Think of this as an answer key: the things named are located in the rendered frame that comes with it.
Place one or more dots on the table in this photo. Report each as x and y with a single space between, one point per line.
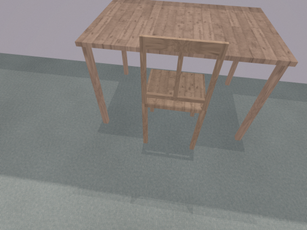
252 38

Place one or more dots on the chair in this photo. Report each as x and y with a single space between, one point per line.
176 90

